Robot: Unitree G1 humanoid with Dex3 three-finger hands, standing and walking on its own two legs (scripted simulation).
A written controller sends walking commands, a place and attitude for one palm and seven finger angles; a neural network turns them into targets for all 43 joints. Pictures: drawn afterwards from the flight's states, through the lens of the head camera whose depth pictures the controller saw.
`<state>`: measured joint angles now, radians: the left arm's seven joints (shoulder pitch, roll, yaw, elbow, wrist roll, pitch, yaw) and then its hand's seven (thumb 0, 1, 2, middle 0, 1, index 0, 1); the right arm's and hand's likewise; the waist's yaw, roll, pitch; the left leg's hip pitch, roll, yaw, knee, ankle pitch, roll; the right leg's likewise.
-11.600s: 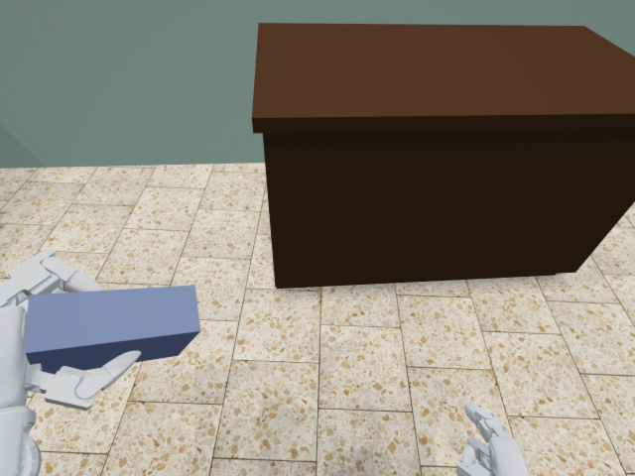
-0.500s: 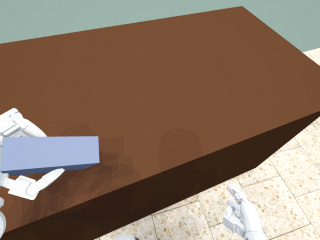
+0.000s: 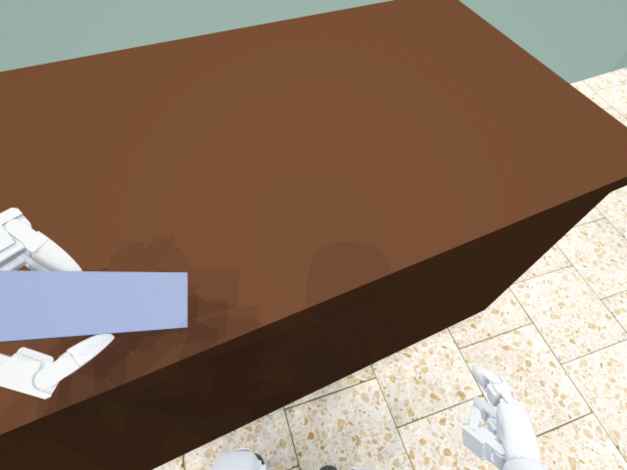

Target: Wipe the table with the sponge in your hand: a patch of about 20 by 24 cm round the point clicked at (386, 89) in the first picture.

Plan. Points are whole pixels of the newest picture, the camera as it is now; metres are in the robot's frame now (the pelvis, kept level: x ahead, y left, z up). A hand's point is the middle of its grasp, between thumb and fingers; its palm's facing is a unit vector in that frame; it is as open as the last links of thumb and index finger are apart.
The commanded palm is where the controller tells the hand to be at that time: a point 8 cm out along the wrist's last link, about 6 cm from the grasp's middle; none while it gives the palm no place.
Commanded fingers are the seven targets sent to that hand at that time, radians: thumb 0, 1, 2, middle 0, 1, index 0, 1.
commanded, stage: shuffle to correct the standing spot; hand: left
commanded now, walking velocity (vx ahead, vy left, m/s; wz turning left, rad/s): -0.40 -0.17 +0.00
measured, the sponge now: (119, 306) +0.24 +0.19 +0.15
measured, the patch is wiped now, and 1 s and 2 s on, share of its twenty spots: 0.00 0.00 0.00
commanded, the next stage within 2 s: none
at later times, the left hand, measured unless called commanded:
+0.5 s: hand (42, 321) +0.21 +0.23 +0.17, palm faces +0.31 -0.86 -0.40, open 9.2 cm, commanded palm +0.16 +0.28 +0.18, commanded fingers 0.00 0.10 1.30 -1.20 -1.60 -1.20 -1.60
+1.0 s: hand (57, 314) +0.22 +0.22 +0.18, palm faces +0.30 -0.82 -0.48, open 9.2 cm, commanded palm +0.16 +0.27 +0.18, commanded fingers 0.00 0.10 1.30 -1.20 -1.60 -1.20 -1.60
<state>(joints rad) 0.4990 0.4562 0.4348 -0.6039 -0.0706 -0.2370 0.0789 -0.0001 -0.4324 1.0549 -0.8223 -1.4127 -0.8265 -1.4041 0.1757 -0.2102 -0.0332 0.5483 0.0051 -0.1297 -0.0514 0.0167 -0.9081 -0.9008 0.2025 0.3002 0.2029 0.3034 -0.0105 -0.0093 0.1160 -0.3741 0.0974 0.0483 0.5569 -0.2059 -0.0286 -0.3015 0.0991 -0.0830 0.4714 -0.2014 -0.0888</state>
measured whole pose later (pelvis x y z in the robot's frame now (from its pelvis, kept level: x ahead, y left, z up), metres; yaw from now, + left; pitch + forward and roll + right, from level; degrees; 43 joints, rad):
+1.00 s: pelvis -0.01 -0.01 +0.00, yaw -1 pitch +1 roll -1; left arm 0.52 0.45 0.43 -0.63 -0.08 -0.21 0.11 0.00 -0.43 1.06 -0.82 -1.41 -0.83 -1.40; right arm 0.16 -0.19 -0.02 0.57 0.02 -0.11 -0.04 0.02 -0.91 -0.90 0.20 0.30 0.20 0.30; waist -0.01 -0.01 0.11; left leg -0.37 0.07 0.00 0.61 -0.30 -0.01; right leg -0.32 0.08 -0.12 0.50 -0.21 -0.11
